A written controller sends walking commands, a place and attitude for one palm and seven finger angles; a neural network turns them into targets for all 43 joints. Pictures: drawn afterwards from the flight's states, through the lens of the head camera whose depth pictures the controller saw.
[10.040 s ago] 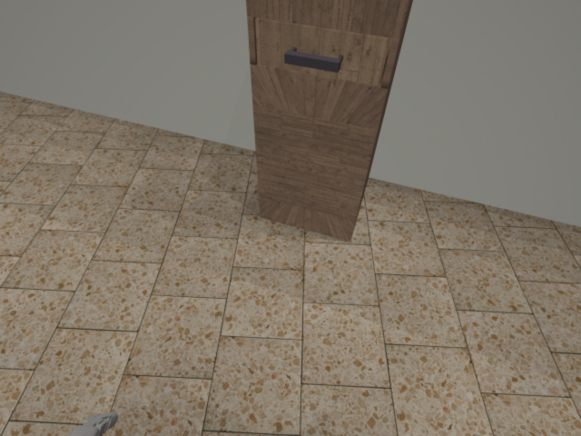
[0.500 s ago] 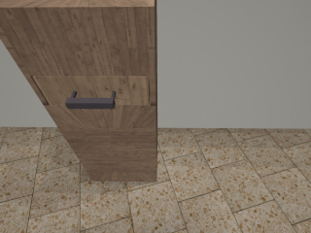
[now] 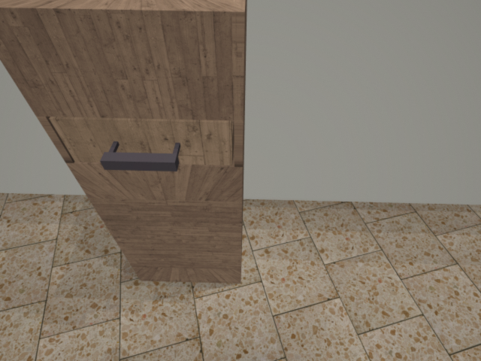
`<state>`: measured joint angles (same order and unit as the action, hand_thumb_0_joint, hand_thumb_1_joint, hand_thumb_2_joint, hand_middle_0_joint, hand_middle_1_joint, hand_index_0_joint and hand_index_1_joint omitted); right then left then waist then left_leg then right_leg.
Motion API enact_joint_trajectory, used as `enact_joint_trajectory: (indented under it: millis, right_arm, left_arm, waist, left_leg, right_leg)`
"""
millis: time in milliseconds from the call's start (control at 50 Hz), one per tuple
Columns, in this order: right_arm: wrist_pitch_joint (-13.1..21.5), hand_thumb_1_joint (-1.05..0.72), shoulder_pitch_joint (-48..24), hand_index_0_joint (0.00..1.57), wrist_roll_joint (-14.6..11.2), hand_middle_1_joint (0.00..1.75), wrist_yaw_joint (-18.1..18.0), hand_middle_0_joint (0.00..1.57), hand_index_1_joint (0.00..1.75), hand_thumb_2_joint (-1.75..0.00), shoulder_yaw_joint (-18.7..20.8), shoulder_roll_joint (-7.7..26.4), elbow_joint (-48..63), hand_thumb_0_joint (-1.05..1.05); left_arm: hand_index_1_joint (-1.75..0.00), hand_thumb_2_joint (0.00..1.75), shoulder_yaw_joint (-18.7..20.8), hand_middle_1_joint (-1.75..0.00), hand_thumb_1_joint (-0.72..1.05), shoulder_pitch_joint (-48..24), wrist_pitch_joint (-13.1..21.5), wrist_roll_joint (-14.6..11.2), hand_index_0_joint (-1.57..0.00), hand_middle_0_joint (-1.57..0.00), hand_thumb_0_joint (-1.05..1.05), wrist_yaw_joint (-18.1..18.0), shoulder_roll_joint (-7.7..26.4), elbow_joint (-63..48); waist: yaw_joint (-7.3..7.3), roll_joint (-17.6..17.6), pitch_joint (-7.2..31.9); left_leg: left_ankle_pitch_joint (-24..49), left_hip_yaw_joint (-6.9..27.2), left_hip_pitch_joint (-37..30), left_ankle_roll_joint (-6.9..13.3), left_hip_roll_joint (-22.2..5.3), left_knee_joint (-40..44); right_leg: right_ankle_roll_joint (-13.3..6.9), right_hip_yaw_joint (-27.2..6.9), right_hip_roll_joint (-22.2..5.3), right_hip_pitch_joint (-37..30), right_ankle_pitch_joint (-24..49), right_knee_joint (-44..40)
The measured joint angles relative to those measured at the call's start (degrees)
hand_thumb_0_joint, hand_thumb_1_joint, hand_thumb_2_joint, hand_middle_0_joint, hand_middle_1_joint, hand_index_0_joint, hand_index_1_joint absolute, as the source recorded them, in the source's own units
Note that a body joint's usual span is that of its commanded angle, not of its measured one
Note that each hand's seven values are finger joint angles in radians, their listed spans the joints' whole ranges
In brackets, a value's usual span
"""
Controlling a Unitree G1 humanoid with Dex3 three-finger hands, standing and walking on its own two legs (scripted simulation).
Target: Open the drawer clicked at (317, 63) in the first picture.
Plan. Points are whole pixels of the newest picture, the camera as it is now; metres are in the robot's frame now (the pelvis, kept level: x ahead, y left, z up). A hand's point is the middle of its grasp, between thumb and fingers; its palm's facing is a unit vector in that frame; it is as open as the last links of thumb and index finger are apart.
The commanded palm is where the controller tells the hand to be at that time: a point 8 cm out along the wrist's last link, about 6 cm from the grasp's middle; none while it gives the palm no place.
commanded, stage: look again from close up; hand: left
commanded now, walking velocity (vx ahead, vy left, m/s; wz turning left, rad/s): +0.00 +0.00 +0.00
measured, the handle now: (143, 154) +0.51 +0.25 +0.03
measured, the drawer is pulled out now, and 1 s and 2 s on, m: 0.00 0.00 0.00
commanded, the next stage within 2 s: raise the hand with hooked fingers in 0.10 s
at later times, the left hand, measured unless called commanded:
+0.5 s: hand (141, 297) +0.22 +0.18 -0.02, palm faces +0.01 -0.46 -0.89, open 7.9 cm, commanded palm +0.14 +0.22 -0.02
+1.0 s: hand (118, 276) +0.23 +0.21 +0.03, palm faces +0.13 -0.14 -0.98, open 10.8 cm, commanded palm +0.18 +0.23 +0.08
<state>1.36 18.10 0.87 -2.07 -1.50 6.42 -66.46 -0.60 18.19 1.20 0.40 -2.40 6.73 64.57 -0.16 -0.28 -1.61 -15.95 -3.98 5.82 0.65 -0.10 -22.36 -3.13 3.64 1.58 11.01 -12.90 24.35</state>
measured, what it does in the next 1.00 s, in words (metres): stands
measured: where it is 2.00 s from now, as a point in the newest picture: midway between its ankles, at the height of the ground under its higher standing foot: outside the picture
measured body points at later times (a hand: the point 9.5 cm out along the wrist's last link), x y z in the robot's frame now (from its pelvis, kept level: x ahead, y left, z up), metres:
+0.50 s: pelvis -0.01 +0.01 -0.02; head +0.00 -0.02 +0.43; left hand +0.22 +0.20 +0.03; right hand +0.17 -0.25 -0.11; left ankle -0.04 +0.11 -0.74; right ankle +0.00 -0.08 -0.74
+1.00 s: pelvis -0.02 +0.01 -0.02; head -0.01 -0.03 +0.43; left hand +0.22 +0.22 +0.09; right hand +0.18 -0.17 -0.12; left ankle -0.04 +0.11 -0.74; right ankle +0.00 -0.08 -0.74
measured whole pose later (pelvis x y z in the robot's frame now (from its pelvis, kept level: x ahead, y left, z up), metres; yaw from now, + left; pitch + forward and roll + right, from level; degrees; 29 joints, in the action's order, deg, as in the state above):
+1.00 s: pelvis -0.02 +0.01 -0.02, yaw -1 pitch +3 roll +1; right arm -7.4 5.5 1.5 1.1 -3.8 9.3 -33.5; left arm -7.3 11.1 -6.7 57.3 -16.9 18.7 -3.9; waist 3.8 -3.3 3.2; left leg -20.9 -5.6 18.3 1.5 0.5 -36.1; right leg -2.7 2.1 0.3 24.3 -17.5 38.6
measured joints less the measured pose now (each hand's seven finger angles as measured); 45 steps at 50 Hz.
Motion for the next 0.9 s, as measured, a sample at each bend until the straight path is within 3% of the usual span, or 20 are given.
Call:
enact_joint_trajectory:
  millis: [220, 260, 320, 340, 380, 460, 500, 560, 620, 660, 720, 760, 820, 900]
  right_arm:
    - [0.06, -0.91, -0.83, 0.19, -0.06, 0.3, 0.02, 0.2, 0.3, -0.9, 0.2, 0.0, 0.58, 0.0]
    - [2.01, -0.93, 1.27, 0.2, -1.23, 0.3, -1.51, 0.2, 0.3, -0.9, -0.49, 1.52, 5.26, 0.02]
    - [9.14, -0.93, 3.09, 0.2, -3.32, 0.3, -3.43, 0.21, 0.3, -0.9, 1.19, 4.69, 10.7, 0.03]
    - [10.48, -0.93, 2.63, 0.2, -3.51, 0.3, -3.51, 0.2, 0.3, -0.9, 1.62, 5.93, 12.56, 0.03]
    - [11.85, -0.93, 0.23, 0.2, -2.54, 0.3, -3.03, 0.2, 0.3, -0.9, 2.16, 8.31, 16.36, 0.03]
    - [8.53, -0.92, -6.95, 0.19, 0.42, 0.3, 0.09, 0.2, 0.3, -0.9, 3.7, 10.35, 25.21, 0.03]
    - [4.83, -0.92, -10.24, 0.19, 1.01, 0.3, 2.36, 0.2, 0.3, -0.9, 4.18, 10.11, 29.2, 0.02]
    - [-0.5, -0.91, -13.68, 0.19, 0.99, 0.3, 5.12, 0.2, 0.3, -0.9, 4.11, 9.54, 34.25, 0.02]
    - [-4.39, -0.91, -15.78, 0.19, 1.41, 0.3, 6.31, 0.2, 0.3, -0.9, 4.01, 9.33, 37.76, 0.01]
    - [-5.85, -0.91, -16.63, 0.19, 1.96, 0.3, 6.2, 0.2, 0.3, -0.9, 4.05, 9.14, 38.81, 0.01]
    - [-6.65, -0.91, -17.59, 0.19, 3.11, 0.3, 5.33, 0.2, 0.3, -0.9, 3.82, 8.35, 38.36, 0.01]
    - [-6.49, -0.91, -18.02, 0.19, 3.61, 0.3, 4.75, 0.2, 0.3, -0.9, 3.38, 7.6, 37.34, 0.01]
    - [-5.95, -0.91, -18.15, 0.19, 3.7, 0.3, 3.95, 0.2, 0.3, -0.9, 2.15, 6.1, 35.64, 0.01]
    - [-6.95, -0.91, -16.51, 0.2, 2.7, 0.3, 3.29, 0.2, 0.3, -0.9, 0.04, 3.67, 33.79, 0.01]
  left_arm:
    - [-0.3, 0.89, 0.18, -0.3, 0.92, -0.6, 0.48, 0.15, -0.2, -0.2, 0.01, -0.5, 0.37, -0.41]
    - [-0.3, 0.89, -2.84, -0.3, 0.95, 4.56, -5.2, 4.43, -0.2, -0.21, 0.03, -2.09, 2.43, -18.13]
    - [-0.31, 0.88, -4.39, -0.31, 0.95, 7.88, -5.6, 6.99, -0.21, -0.21, 0.05, -7.31, 5.86, -39.31]
    - [-0.32, 0.88, -4.83, -0.32, 0.94, 7.45, -6.03, 9.02, -0.21, -0.21, 0.05, -8.65, 6.68, -44.6]
    - [-0.33, 0.87, -5.72, -0.34, 0.9, 5.12, -5.72, 15.89, -0.21, -0.21, 0.05, -11.4, 8.13, -52.57]
    - [-0.37, 0.84, -6.16, -0.38, 0.82, -0.21, -4.11, 34.0, -0.21, -0.21, 0.03, -16.53, 8.2, -60.59]
    - [-0.4, 0.82, -6.43, -0.4, 0.77, 0.67, -2.68, 42.1, -0.21, -0.21, 0.02, -17.78, 7.11, -63.32]
    - [-0.44, 0.8, -7.97, -0.44, 0.7, 4.91, -0.23, 51.0, -0.21, -0.21, 0.01, -18.68, 6.27, -66.32]
    - [-0.48, 0.77, -9.1, -0.49, 0.62, 9.42, 0.47, 57.34, -0.22, -0.22, 0.01, -20.31, 7.33, -67.18]
    - [-0.51, 0.75, -8.9, -0.52, 0.57, 11.41, -0.17, 60.24, -0.23, -0.23, 0.0, -22.04, 8.78, -66.61]
    - [-0.56, 0.72, -7.18, -0.56, 0.49, 10.94, -1.3, 62.62, -0.25, -0.25, 0.0, -24.47, 11.7, -65.74]
    - [-0.59, 0.7, -5.66, -0.6, 0.44, 8.04, -1.34, 62.63, -0.26, -0.26, 0.0, -25.44, 13.08, -65.42]
    - [-0.64, 0.67, -4.68, -0.64, 0.36, 1.34, -1.47, 60.23, -0.27, -0.27, 0.01, -24.91, 13.45, -65.74]
    - [-0.7, 0.63, -6.11, -0.7, 0.27, -6.29, -4.84, 57.98, -0.27, -0.27, 0.01, -20.72, 11.92, -66.6]
  waist:
    - [0.12, -0.58, -0.08]
    - [1.69, -0.75, -0.8]
    - [2.02, -2.29, 0.64]
    - [1.61, -2.93, 1.27]
    - [0.52, -3.84, 2.9]
    - [-0.4, -3.8, 6.06]
    - [0.43, -2.61, 7.41]
    - [2.31, 0.34, 7.83]
    - [4.71, 2.63, 6.38]
    - [6.39, 2.98, 5.9]
    - [8.0, 2.22, 6.21]
    - [8.34, 1.03, 6.39]
    - [7.71, -1.12, 5.99]
    - [6.01, -3.04, 5.65]
  left_leg:
    - [-0.94, 0.06, 0.9, 0.04, -0.21, -1.42]
    - [-1.79, -1.13, 0.97, 0.37, -0.2, -2.24]
    - [-2.09, -1.24, 2.3, 0.88, 0.86, -3.34]
    - [-2.22, -1.03, 3.2, 1.09, 1.22, -4.07]
    - [-2.72, -0.86, 6.12, 1.48, 1.76, -6.28]
    - [-4.09, -2.25, 11.73, 1.62, 1.77, -10.56]
    - [-4.67, -3.76, 13.53, 1.45, 1.3, -11.72]
    - [-5.33, -4.94, 15.66, 1.1, 0.84, -13.43]
    - [-6.06, -4.42, 17.28, 0.76, 0.4, -15.7]
    - [-6.66, -3.57, 18.55, 0.57, 0.07, -17.47]
    - [-7.67, -1.82, 20.65, 0.39, -0.1, -20.41]
    - [-8.29, -0.51, 21.6, 0.38, 0.03, -22.25]
    - [-8.68, 1.05, 21.57, 0.36, 0.36, -23.64]
    - [-7.5, 0.98, 18.5, 0.57, 0.61, -20.86]
  right_leg:
    - [0.33, 0.08, 0.13, 0.35, -0.58, 0.36]
    - [0.38, -1.04, 0.17, 1.38, -1.02, 2.1]
    - [0.75, -1.22, -0.99, 3.37, -2.5, 4.99]
    - [0.93, -1.03, -1.43, 4.23, -2.88, 5.88]
    - [1.15, -0.86, -2.12, 7.07, -3.57, 8.17]
    - [1.18, -2.18, -2.23, 13.3, -4.51, 12.64]
    - [0.99, -3.62, -1.64, 15.9, -4.65, 14.23]
    - [0.57, -4.74, -1.11, 18.77, -5.15, 16.54]
    - [0.04, -4.14, -0.89, 20.0, -5.82, 18.28]
    - [-0.28, -3.25, -0.79, 20.62, -6.23, 19.14]
    - [-0.49, -1.5, -1.0, 21.51, -7.12, 20.71]
    - [-0.51, -0.22, -1.36, 21.61, -7.8, 21.72]
    - [-0.34, 1.28, -1.86, 20.56, -8.26, 22.16]
    - [0.0, 1.15, -1.92, 17.51, -7.06, 19.38]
